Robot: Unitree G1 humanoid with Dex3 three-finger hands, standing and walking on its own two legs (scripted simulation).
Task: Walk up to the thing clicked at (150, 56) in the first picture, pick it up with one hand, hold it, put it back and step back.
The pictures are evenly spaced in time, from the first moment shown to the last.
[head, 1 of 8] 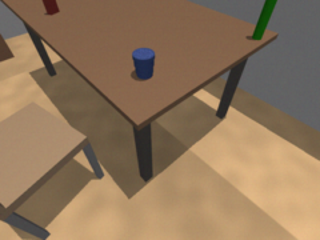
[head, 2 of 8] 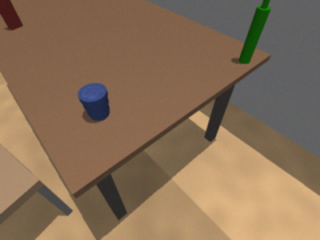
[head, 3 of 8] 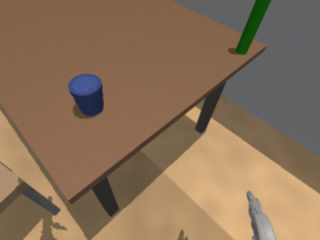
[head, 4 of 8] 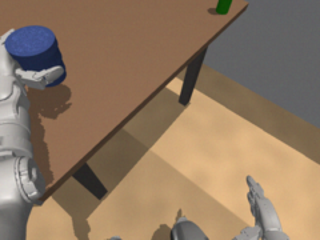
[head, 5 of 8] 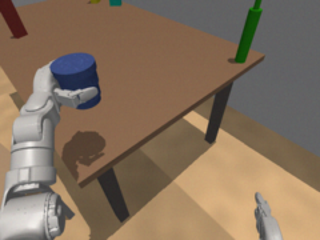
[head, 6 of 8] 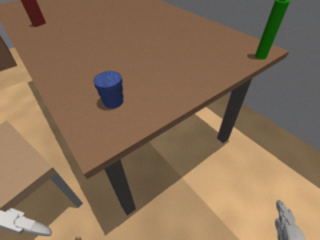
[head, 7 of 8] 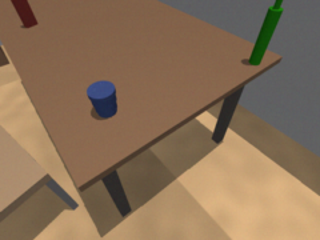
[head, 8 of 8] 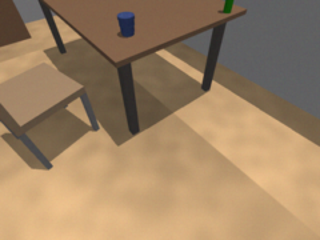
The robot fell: no
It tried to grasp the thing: yes
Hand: left
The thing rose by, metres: 0.27
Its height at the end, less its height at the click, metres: +0.00
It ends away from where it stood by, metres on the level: 0.00
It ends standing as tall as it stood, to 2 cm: yes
